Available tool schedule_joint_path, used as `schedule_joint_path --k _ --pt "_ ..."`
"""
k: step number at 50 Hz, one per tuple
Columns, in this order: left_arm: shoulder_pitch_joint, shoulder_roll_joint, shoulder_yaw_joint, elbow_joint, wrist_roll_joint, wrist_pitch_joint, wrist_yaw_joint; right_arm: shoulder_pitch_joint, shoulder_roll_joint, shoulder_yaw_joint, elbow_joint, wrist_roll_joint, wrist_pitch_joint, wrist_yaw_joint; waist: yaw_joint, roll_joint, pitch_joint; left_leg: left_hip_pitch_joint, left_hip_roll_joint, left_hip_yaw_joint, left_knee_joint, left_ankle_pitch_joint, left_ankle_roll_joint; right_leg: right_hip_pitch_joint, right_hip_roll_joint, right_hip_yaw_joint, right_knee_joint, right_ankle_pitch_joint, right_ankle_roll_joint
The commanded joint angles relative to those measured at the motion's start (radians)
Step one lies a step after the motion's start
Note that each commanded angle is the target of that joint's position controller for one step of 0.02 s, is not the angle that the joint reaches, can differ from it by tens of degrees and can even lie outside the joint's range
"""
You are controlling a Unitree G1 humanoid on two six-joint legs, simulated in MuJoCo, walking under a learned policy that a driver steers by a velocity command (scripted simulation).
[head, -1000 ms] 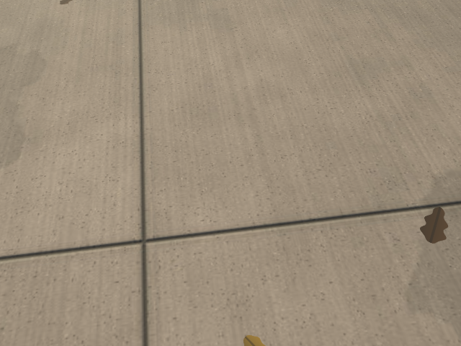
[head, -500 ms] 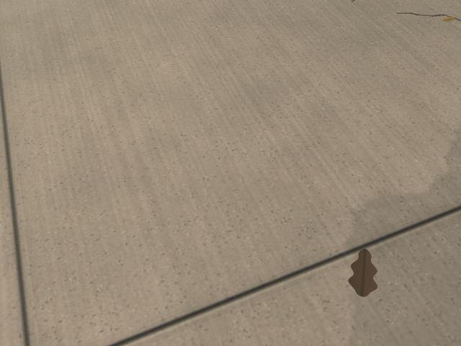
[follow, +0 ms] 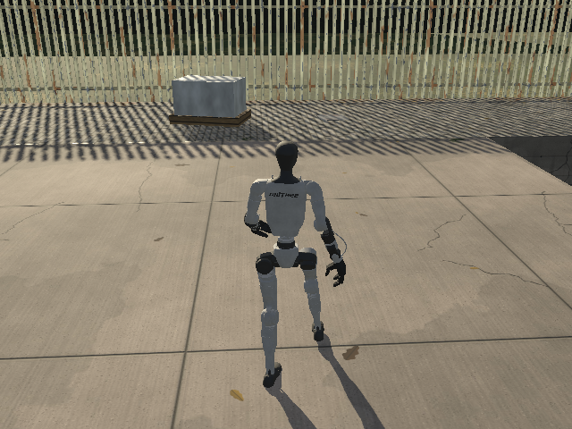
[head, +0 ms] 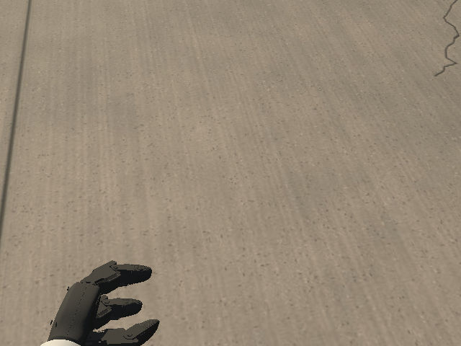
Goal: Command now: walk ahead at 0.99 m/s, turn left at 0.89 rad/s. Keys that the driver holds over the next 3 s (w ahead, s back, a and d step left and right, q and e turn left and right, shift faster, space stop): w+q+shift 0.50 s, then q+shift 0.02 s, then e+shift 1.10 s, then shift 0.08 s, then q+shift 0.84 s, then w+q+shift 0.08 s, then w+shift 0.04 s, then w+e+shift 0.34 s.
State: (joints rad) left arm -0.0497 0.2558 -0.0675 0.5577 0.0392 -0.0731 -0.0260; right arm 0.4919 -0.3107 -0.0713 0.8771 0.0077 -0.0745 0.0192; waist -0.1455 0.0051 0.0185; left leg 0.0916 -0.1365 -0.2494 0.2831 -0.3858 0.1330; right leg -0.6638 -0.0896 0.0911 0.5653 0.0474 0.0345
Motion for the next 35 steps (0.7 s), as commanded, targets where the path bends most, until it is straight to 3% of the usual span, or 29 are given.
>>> schedule_joint_path --k 1,2,3,4,5,6,7,8,9,11,12,14,15,16,18,19,21,22,23,24,25,26,27,28,29,31,32,33,35 --pt "0.137 0.182 0.076 -0.007 -0.009 -0.020 0.027 -0.033 -0.235 -0.060 -0.054 -0.012 -0.009 -0.012 0.142 0.045 -0.110 -0.202 0.143 -0.124 0.233 0.905 0.022 0.506 0.129 -0.087 -0.061 -0.124 -0.021" --pt "0.327 0.221 0.098 0.037 -0.010 -0.027 0.042 -0.092 -0.251 -0.063 -0.067 -0.016 -0.014 -0.008 0.260 0.044 -0.205 -0.288 0.113 -0.112 0.463 0.850 0.002 0.725 0.084 -0.060 -0.050 -0.177 -0.035" --pt "0.564 0.299 0.134 0.075 0.014 -0.030 0.065 -0.132 -0.161 -0.040 -0.097 -0.018 -0.029 -0.009 0.354 -0.037 -0.341 -0.439 0.070 -0.044 0.782 0.566 0.002 0.967 -0.107 0.111 -0.028 -0.507 -0.065" --pt "0.564 0.365 0.150 0.081 0.058 -0.025 0.064 -0.033 0.019 0.006 -0.147 0.029 -0.028 -0.016 0.251 -0.330 -0.455 -0.745 -0.014 0.072 1.084 -0.165 -0.024 1.178 -0.426 0.626 -0.183 -0.712 -0.144" --pt "0.482 0.339 0.164 0.086 0.029 -0.010 0.057 -0.069 -0.058 0.012 -0.166 0.013 -0.012 -0.019 0.232 -0.341 -0.424 -0.878 0.063 0.126 1.170 -0.053 -0.010 1.097 -0.410 0.814 -0.299 -0.881 -0.191" --pt "0.390 0.220 0.142 0.074 0.020 -0.008 0.053 -0.184 -0.116 0.000 -0.154 -0.011 0.004 -0.017 0.244 -0.182 -0.239 -0.910 0.128 0.152 1.135 0.059 -0.011 0.939 -0.332 0.593 -0.300 -0.826 -0.167" --pt "0.363 0.163 0.128 0.092 0.018 -0.007 0.046 -0.236 -0.116 -0.003 -0.159 -0.023 0.013 -0.002 0.233 -0.088 -0.138 -0.889 0.160 0.165 1.081 0.111 -0.020 0.816 -0.281 0.410 -0.289 -0.610 -0.148" --pt "0.380 0.141 0.122 0.119 0.022 -0.008 0.046 -0.272 -0.100 -0.003 -0.166 -0.032 0.023 0.015 0.222 -0.073 -0.086 -0.869 0.186 0.166 1.055 0.117 -0.028 0.742 -0.241 0.279 -0.296 -0.441 -0.130" --pt "0.413 0.114 0.113 0.155 0.016 -0.014 0.046 -0.278 -0.068 0.003 -0.182 -0.041 0.038 0.030 0.200 -0.098 -0.050 -0.858 0.204 0.168 1.043 0.118 -0.033 0.687 -0.216 0.187 -0.307 -0.349 -0.116" --pt "0.454 0.073 0.105 0.209 -0.008 -0.033 0.031 -0.328 -0.014 0.021 -0.225 -0.041 0.064 0.045 0.172 -0.120 -0.014 -0.903 0.230 0.186 1.038 0.123 -0.034 0.664 -0.204 0.060 -0.319 -0.158 -0.092" --pt "0.449 0.070 0.105 0.220 -0.016 -0.041 0.024 -0.365 -0.006 0.029 -0.250 -0.043 0.071 0.051 0.161 -0.107 0.003 -0.918 0.234 0.199 1.022 0.147 -0.035 0.640 -0.198 -0.004 -0.342 -0.082 -0.085" --pt "0.412 0.086 0.108 0.227 -0.017 -0.055 0.021 -0.425 -0.004 0.043 -0.301 -0.044 0.073 0.063 0.129 -0.111 0.034 -0.894 0.232 0.233 0.934 0.259 -0.035 0.574 -0.170 -0.132 -0.388 0.041 -0.074" --pt "0.400 0.075 0.106 0.239 -0.015 -0.056 0.024 -0.449 -0.016 0.042 -0.297 -0.037 0.078 0.066 0.132 -0.092 0.044 -0.872 0.203 0.268 0.901 0.308 -0.034 0.564 -0.106 -0.219 -0.409 0.080 -0.058" --pt "0.402 0.117 0.111 0.237 -0.011 -0.064 0.023 -0.473 -0.008 0.053 -0.332 -0.036 0.077 0.073 0.110 -0.110 0.079 -0.851 0.224 0.279 0.794 0.340 -0.025 0.537 -0.140 -0.243 -0.416 0.162 -0.060" --pt "0.432 0.132 0.115 0.265 -0.011 -0.066 0.027 -0.561 -0.018 0.061 -0.346 -0.043 0.074 0.085 0.125 -0.042 0.143 -0.786 0.193 0.375 0.615 0.385 0.001 0.547 -0.114 -0.331 -0.449 0.300 -0.039" --pt "0.454 0.157 0.120 0.267 -0.009 -0.063 0.031 -0.578 -0.025 0.062 -0.341 -0.041 0.071 0.087 0.132 -0.032 0.132 -0.718 0.150 0.426 0.552 0.389 0.019 0.575 -0.102 -0.359 -0.429 0.467 -0.030" --pt "0.501 0.216 0.131 0.261 -0.008 -0.052 0.051 -0.514 -0.042 0.056 -0.307 -0.036 0.067 0.083 0.098 -0.078 0.050 -0.590 0.064 0.481 0.530 0.347 0.050 0.673 -0.124 -0.384 -0.260 1.008 -0.010" --pt "0.488 0.263 0.143 0.256 -0.006 -0.037 0.061 -0.421 -0.064 0.049 -0.288 -0.045 0.061 0.076 0.031 -0.107 0.009 -0.488 0.046 0.463 0.492 0.294 0.070 0.677 -0.157 -0.371 -0.105 1.096 -0.007" --pt "0.450 0.283 0.151 0.243 -0.004 -0.018 0.066 -0.251 -0.106 0.028 -0.236 -0.046 0.058 0.063 -0.056 -0.119 -0.072 -0.295 0.024 0.429 0.482 0.266 0.098 0.635 -0.184 -0.347 0.105 1.114 -0.020" --pt "0.402 0.275 0.151 0.222 0.001 -0.003 0.059 -0.012 -0.158 -0.005 -0.154 -0.041 0.049 0.039 -0.148 -0.098 -0.174 -0.004 0.021 0.346 0.417 0.283 0.138 0.501 -0.176 -0.324 0.414 0.932 -0.037" --pt "0.402 0.210 0.143 0.217 0.014 0.003 0.037 -0.011 -0.211 -0.036 -0.118 -0.021 0.054 0.007 -0.084 0.054 -0.145 0.148 0.086 0.219 0.375 0.191 0.161 0.252 -0.012 -0.315 0.778 -0.076 -0.032" --pt "0.472 0.135 0.121 0.115 0.002 -0.009 0.036 -0.117 -0.347 -0.065 -0.170 -0.044 0.080 -0.003 0.063 0.272 -0.211 0.351 0.328 -0.278 0.309 0.469 0.321 -0.105 0.116 -0.235 1.162 -0.585 0.029" --pt "0.404 0.181 0.116 0.066 -0.017 -0.030 0.041 -0.080 -0.316 -0.067 -0.209 -0.043 0.084 -0.013 0.005 0.096 -0.334 0.402 0.417 -0.463 0.127 0.400 0.372 -0.222 0.085 -0.046 1.173 -0.502 0.012" --pt "0.384 0.181 0.107 0.081 -0.026 -0.039 0.043 -0.124 -0.247 -0.051 -0.197 -0.035 0.073 -0.026 0.049 -0.030 -0.198 0.237 0.431 -0.405 0.047 0.461 0.324 -0.212 0.036 -0.045 1.075 -0.426 0.004" --pt "0.419 0.171 0.104 0.117 -0.026 -0.033 0.047 -0.189 -0.173 -0.028 -0.181 -0.034 0.060 -0.034 0.134 -0.111 -0.051 0.002 0.411 -0.268 0.037 0.646 0.270 -0.119 -0.010 -0.072 0.965 -0.392 0.002" --pt "0.469 0.133 0.097 0.161 0.001 0.013 0.043 -0.249 -0.088 0.010 -0.174 -0.019 0.019 -0.030 0.211 -0.149 0.012 -0.289 0.358 -0.070 0.025 0.952 0.210 0.102 -0.046 -0.059 0.805 -0.430 0.008" --pt "0.470 0.190 0.136 0.166 -0.087 -0.009 0.057 -0.333 -0.052 0.013 -0.213 0.003 -0.015 -0.007 0.207 -0.131 -0.023 -0.318 0.364 -0.079 0.014 0.851 0.202 0.104 -0.063 -0.003 0.794 -0.441 0.023" --pt "0.450 0.165 0.132 0.167 -0.091 -0.013 0.060 -0.358 -0.060 0.014 -0.189 0.014 -0.031 0.000 0.222 -0.113 -0.018 -0.364 0.337 -0.014 0.007 0.838 0.172 0.116 -0.079 -0.006 0.686 -0.422 0.023" --pt "0.334 0.075 0.109 0.126 -0.070 -0.026 0.055 -0.342 -0.069 0.012 -0.150 0.004 -0.042 -0.020 0.189 -0.044 0.020 -0.429 0.243 0.171 -0.018 0.951 0.101 0.133 -0.036 -0.068 0.461 -0.269 0.015"
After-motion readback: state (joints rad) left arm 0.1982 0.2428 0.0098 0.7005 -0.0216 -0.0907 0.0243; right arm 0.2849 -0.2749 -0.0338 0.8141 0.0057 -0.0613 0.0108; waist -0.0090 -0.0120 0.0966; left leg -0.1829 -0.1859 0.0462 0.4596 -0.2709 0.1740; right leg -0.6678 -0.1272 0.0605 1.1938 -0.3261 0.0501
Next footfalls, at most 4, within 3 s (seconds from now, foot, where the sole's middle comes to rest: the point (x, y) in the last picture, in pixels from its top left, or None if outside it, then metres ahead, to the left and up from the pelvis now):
0.06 right None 0.26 -0.18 -0.77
0.50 left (173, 299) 0.61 0.11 -0.77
0.90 right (146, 202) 0.98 0.18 -0.77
1.40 left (91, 208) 0.98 0.36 -0.77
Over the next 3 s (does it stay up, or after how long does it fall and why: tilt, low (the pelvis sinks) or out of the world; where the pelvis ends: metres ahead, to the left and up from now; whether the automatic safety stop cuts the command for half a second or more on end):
stays up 1.05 0.31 0.02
